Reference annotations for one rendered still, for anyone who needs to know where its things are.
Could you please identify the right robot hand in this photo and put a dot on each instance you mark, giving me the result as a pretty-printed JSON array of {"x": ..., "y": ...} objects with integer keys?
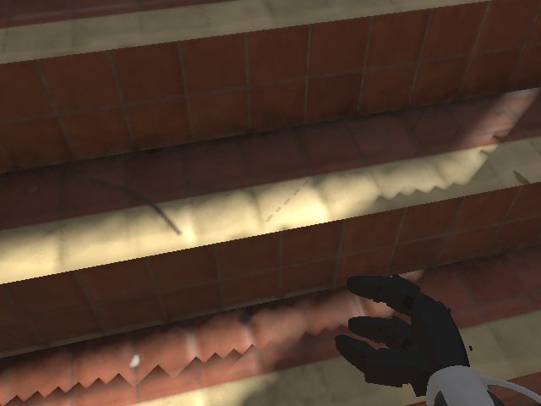
[{"x": 414, "y": 352}]

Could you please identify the right robot forearm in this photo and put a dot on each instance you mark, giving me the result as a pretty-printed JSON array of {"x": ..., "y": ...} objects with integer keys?
[{"x": 459, "y": 386}]

